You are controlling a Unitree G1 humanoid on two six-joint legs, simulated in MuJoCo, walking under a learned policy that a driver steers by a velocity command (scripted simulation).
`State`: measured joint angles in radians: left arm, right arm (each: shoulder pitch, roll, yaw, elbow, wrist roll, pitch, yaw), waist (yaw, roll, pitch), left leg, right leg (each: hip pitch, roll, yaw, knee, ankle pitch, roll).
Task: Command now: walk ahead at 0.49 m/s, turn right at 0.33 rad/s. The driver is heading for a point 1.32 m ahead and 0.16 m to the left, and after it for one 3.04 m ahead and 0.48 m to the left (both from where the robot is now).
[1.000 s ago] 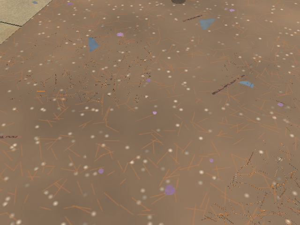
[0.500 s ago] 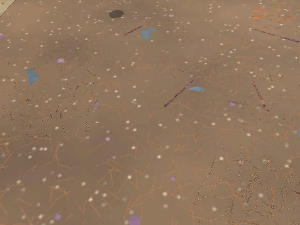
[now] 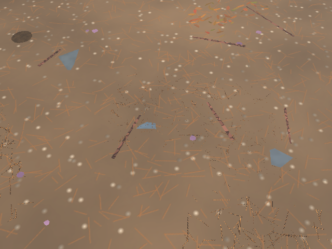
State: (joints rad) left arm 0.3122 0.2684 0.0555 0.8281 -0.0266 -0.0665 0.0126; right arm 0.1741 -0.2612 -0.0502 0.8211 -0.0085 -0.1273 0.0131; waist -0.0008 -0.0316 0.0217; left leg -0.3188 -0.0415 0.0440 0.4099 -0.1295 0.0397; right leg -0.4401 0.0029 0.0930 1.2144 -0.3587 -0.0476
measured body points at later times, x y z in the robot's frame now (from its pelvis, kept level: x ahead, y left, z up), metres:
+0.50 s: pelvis +0.27 -0.08 +0.00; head +0.29 -0.09 +0.45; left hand +0.40 +0.18 -0.10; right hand +0.32 -0.35 -0.14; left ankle +0.21 +0.09 -0.64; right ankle +0.30 -0.16 -0.74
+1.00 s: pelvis +0.53 -0.01 -0.02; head +0.57 +0.00 +0.43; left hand +0.52 +0.27 -0.15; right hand +0.76 -0.22 -0.12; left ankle +0.59 +0.07 -0.74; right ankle +0.38 -0.18 -0.63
